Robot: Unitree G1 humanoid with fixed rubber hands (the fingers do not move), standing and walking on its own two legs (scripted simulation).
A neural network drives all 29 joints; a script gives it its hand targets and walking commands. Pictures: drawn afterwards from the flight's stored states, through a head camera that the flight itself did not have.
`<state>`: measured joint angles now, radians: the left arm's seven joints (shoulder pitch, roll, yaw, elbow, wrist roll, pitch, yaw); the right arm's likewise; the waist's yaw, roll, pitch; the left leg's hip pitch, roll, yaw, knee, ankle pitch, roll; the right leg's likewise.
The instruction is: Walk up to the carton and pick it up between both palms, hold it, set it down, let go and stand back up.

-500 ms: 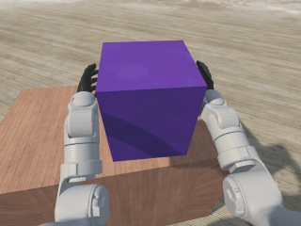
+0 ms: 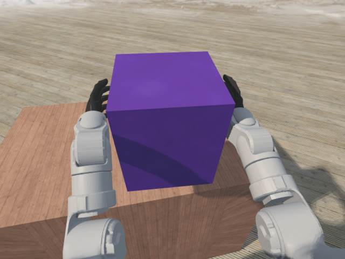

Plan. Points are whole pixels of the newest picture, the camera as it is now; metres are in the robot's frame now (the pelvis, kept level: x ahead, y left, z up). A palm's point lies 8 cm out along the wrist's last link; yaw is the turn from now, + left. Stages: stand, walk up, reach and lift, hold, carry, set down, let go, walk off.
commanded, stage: hold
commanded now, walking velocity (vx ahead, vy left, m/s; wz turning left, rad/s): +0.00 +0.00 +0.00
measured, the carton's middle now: (166, 122) +0.37 +0.01 +0.18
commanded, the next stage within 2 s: none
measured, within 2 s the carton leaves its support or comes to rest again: neither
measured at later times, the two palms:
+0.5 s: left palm (94, 112) +0.35 +0.16 +0.23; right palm (233, 108) +0.36 -0.14 +0.22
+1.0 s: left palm (95, 113) +0.35 +0.16 +0.22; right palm (232, 109) +0.36 -0.14 +0.22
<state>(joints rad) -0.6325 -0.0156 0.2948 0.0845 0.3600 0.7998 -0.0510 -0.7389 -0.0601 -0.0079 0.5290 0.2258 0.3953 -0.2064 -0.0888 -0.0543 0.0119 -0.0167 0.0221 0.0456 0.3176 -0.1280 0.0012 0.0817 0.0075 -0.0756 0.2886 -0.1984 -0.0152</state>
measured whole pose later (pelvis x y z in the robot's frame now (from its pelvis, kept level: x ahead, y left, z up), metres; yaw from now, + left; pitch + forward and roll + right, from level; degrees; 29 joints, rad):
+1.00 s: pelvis -0.01 +0.00 +0.00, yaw +0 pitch -9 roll -1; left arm -0.66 0.00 0.27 0.11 0.35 0.77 -0.03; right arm -0.76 -0.07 -0.02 0.57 0.23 0.34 -0.20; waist -0.09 -0.06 0.02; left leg -0.04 0.02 0.04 0.32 -0.12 0.00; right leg 0.06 0.01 -0.08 0.29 -0.19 -0.01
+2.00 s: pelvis -0.01 +0.00 +0.00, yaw +0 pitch -10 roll +0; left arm -0.68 0.00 0.29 0.15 0.36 0.78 -0.04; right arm -0.77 -0.05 -0.04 0.60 0.20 0.35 -0.19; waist -0.08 -0.05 0.02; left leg -0.03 0.02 0.04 0.32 -0.12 0.00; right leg 0.07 0.01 -0.07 0.30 -0.19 -0.01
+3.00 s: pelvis -0.01 +0.00 +0.00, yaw +0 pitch -10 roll +0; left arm -0.67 0.00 0.29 0.15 0.35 0.78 -0.04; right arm -0.78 -0.05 -0.04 0.61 0.20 0.35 -0.19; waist -0.08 -0.07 0.02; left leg -0.04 0.02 0.04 0.32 -0.12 0.00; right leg 0.06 0.01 -0.08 0.29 -0.19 -0.02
